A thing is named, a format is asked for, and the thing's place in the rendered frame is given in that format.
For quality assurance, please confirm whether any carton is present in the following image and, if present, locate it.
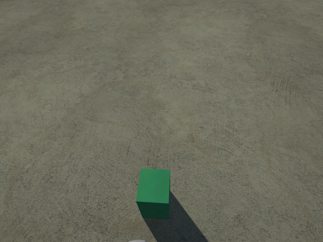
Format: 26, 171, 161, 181
136, 168, 170, 219

